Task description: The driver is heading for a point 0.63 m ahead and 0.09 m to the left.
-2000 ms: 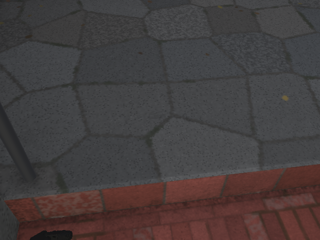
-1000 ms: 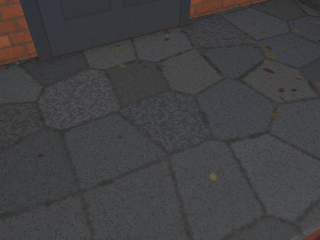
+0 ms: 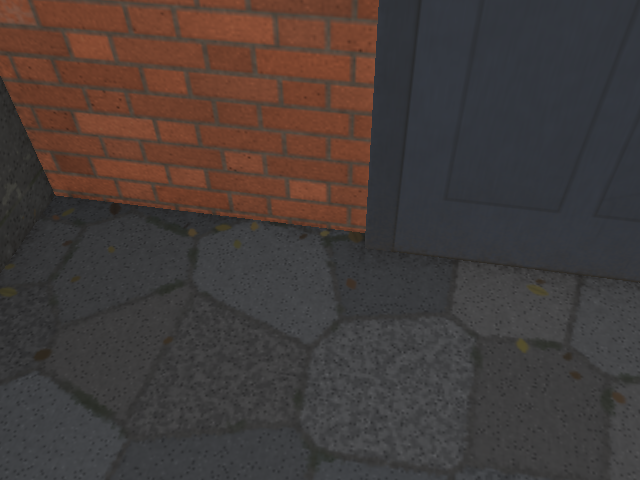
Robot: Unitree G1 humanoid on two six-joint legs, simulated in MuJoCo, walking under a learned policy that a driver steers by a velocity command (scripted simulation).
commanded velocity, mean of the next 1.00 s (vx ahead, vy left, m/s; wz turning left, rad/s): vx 0.26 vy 0.00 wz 0.42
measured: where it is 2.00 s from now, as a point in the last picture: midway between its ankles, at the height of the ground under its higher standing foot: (248, 452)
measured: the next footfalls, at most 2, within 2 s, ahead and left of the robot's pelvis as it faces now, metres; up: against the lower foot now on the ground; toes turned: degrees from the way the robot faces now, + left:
right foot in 0.38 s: +0.17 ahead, -0.12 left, +0.00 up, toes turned +19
left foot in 0.88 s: +0.22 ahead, +0.19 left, +0.00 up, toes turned +27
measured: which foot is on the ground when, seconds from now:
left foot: down 0.00-0.40, up 0.42-0.86, down 0.88-1.00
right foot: up 0.00-0.36, down 0.38-0.90, up 0.92-1.00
